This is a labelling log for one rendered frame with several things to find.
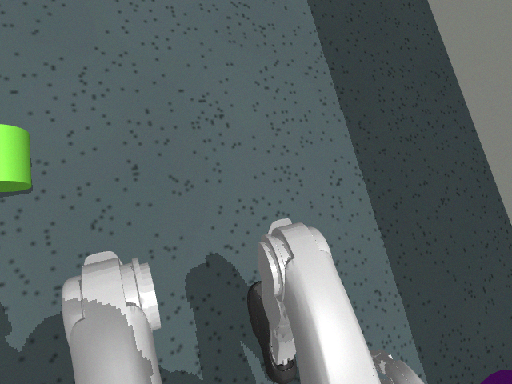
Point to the right robot foot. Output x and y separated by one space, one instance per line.
281 374

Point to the can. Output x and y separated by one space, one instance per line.
15 171

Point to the right robot hand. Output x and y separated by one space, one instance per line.
397 372

